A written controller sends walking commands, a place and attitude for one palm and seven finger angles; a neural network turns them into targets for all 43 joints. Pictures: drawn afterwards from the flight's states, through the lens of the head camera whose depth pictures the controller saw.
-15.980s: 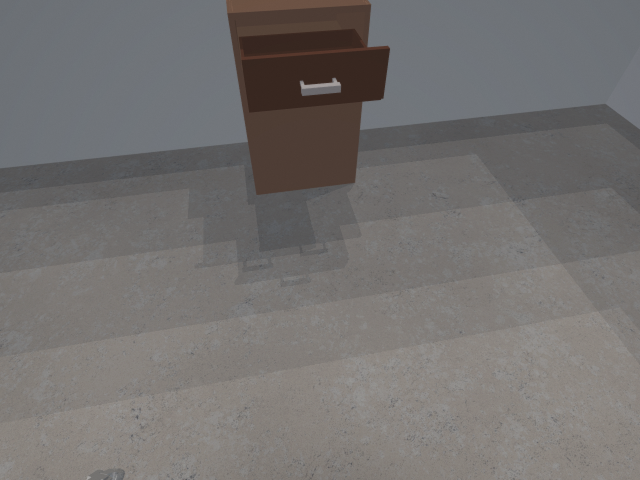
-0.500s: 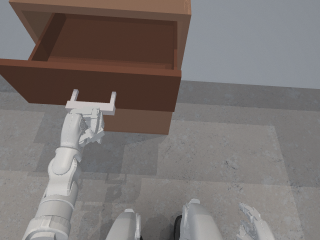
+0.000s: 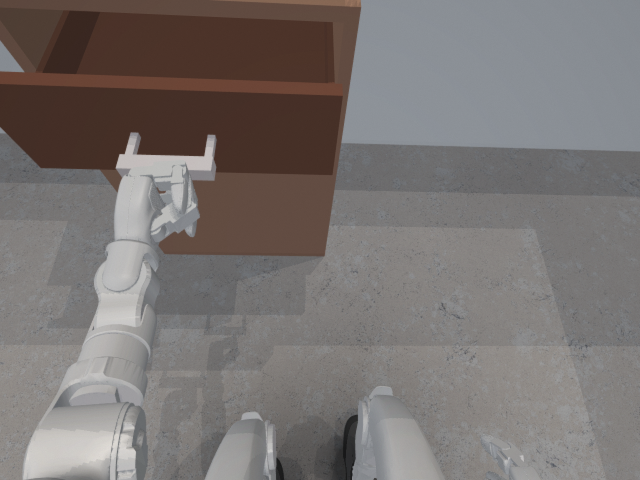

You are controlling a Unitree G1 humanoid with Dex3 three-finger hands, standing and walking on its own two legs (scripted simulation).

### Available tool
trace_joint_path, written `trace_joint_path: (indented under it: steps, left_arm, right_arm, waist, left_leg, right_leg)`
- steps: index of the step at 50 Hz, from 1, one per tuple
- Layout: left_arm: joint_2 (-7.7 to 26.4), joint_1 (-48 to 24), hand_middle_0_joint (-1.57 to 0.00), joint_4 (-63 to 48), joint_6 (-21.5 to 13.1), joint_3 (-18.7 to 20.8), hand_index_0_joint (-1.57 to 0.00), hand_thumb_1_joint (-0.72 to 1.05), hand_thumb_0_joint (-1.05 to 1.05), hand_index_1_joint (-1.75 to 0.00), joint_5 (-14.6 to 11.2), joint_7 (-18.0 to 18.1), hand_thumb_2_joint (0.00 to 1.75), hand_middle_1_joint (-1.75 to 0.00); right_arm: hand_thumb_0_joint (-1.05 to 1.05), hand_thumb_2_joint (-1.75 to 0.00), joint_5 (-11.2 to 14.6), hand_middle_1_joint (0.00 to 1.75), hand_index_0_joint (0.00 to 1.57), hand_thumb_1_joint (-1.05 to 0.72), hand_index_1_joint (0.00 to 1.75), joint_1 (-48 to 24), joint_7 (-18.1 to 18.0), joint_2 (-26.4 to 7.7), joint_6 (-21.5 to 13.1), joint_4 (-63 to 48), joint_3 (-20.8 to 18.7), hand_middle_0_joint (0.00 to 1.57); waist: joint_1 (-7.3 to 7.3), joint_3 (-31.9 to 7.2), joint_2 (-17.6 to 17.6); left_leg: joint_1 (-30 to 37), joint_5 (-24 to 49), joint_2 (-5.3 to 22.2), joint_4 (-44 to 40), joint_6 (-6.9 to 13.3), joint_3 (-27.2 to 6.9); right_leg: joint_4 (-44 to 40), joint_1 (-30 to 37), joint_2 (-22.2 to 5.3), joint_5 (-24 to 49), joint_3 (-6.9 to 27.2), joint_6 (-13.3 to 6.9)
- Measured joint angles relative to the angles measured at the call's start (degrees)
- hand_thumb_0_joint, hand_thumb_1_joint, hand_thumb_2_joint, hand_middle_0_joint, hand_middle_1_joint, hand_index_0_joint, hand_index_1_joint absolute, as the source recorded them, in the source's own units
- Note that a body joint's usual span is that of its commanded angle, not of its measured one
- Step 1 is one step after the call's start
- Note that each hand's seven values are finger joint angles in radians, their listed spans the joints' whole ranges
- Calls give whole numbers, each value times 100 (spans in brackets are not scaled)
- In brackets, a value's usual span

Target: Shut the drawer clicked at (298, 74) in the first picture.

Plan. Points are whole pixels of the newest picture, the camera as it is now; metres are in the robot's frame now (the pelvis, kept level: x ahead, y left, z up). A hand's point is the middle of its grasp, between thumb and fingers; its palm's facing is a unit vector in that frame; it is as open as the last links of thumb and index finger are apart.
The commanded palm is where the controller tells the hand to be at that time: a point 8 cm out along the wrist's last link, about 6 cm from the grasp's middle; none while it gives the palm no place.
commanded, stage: push the drawer shut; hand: left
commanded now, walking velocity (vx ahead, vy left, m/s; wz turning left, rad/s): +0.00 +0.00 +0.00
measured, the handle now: (170, 154) +0.52 +0.18 +0.03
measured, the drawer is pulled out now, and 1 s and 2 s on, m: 0.13 0.01 0.00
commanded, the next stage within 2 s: pull the fist back off the drawer in 1.58 s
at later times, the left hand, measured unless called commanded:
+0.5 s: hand (197, 169) +0.50 +0.14 +0.03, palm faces -0.05 -1.00 -0.05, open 3.1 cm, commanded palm +0.49 +0.19 +0.03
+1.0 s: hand (205, 131) +0.56 +0.14 +0.03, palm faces -0.04 -1.00 -0.04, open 3.3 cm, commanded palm +0.55 +0.17 +0.03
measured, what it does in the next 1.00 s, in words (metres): stands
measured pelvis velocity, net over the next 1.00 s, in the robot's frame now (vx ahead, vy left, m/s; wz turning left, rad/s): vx -0.01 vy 0.00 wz -0.03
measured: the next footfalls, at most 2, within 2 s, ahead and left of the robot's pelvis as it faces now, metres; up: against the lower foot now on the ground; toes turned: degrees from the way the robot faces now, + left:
none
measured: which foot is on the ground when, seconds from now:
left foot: down 0.00-1.00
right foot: down 0.00-1.00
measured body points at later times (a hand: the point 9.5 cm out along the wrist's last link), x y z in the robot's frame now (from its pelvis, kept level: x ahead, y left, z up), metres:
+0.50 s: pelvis +0.00 +0.00 -0.01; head +0.16 +0.01 +0.41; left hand +0.49 +0.20 +0.03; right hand +0.04 -0.27 -0.12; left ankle -0.01 +0.09 -0.63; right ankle +0.07 -0.12 -0.63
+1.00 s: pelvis -0.01 +0.00 -0.02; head +0.18 +0.02 +0.39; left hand +0.55 +0.19 +0.03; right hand -0.02 -0.26 -0.13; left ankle -0.01 +0.09 -0.63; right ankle +0.07 -0.12 -0.63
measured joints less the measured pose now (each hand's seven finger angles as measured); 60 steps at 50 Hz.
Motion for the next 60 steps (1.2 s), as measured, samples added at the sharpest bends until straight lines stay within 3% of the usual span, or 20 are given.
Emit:
trace_joint_path:
  steps: [27, 45, 53, 60]
  left_arm:
    - [673, -1527, -140, 1554, -207, 687, -140, 79, 2, -160, 328, -187, 90, -160]
    - [1177, -2541, -140, 2174, 19, 891, -140, 82, 5, -160, 618, -14, 92, -160]
    - [1570, -3075, -140, 2479, 204, 1021, -140, 81, 3, -160, 796, -40, 92, -160]
    - [1680, -3280, -140, 2529, 269, 970, -140, 72, -2, -160, 835, -131, 95, -160]
  right_arm:
    - [0, -89, -143, 30, 20, -90, 30, 217, 76, -37, 401, 11, 98, 20]
    - [0, -89, -266, 30, 20, -90, 30, 351, 158, -38, 566, -2, 204, 20]
    - [0, -89, -292, 30, 20, -90, 30, 440, 166, -39, 624, -52, 297, 20]
    - [0, -89, -335, 30, 20, -90, 30, 575, 198, -21, 684, -4, 324, 20]
  waist:
    - [-368, 107, 11]
    - [-666, 154, 97]
    - [-855, 204, 118]
    - [-844, 212, 120]
  left_leg:
    - [-414, -20, 91, 180, -7, -37]
    - [-883, -46, 131, 406, 7, -115]
    - [-1131, -76, 171, 521, 12, -161]
    - [-1322, -78, 157, 616, -3, -237]
  right_leg:
    - [66, -378, 88, 56, -35, -28]
    - [150, -768, 118, 101, -106, -23]
    - [190, -979, 154, 112, -150, -28]
    - [244, -1119, 133, 105, -217, -37]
